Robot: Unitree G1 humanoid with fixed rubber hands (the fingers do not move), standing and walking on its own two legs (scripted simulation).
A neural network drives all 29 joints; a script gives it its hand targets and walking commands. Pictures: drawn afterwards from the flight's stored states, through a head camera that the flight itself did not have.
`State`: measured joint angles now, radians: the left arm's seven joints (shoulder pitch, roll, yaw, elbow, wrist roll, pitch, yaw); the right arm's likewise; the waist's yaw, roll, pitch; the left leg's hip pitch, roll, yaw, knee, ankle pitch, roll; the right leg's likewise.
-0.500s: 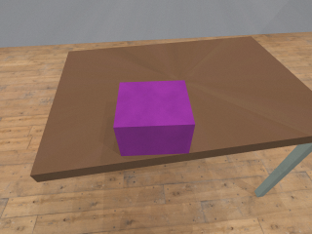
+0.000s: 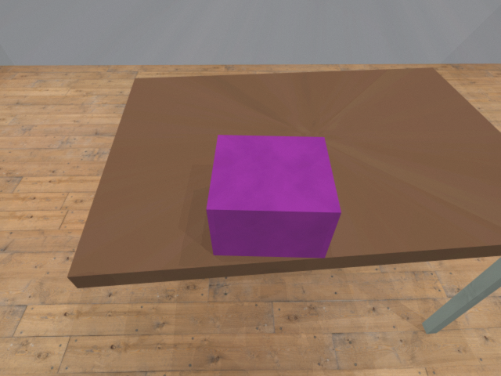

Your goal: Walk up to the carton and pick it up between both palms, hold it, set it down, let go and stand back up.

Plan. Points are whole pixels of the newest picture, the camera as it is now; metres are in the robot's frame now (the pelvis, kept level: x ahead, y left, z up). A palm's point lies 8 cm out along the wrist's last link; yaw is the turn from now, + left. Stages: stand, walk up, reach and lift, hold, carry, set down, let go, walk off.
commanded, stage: walk up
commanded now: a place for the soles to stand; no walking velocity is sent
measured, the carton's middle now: (270, 195) +0.47 -0.02 +0.01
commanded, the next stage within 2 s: reach and lift in 0.64 s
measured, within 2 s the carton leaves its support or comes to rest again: neither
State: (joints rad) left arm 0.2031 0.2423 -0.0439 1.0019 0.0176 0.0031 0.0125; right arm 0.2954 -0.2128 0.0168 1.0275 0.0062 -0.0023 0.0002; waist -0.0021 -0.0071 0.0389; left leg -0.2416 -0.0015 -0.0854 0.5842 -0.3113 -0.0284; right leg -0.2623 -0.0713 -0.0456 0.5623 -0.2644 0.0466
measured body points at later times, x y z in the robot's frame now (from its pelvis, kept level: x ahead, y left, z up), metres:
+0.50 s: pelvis +0.01 -0.01 -0.01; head +0.02 +0.00 +0.44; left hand +0.05 +0.25 -0.15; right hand +0.08 -0.26 -0.15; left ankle +0.00 +0.14 -0.73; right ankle +0.02 -0.15 -0.73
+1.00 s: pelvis -0.02 -0.03 -0.02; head +0.01 -0.01 +0.43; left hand +0.17 +0.22 -0.10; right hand +0.17 -0.25 -0.12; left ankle +0.00 +0.14 -0.73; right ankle +0.02 -0.15 -0.73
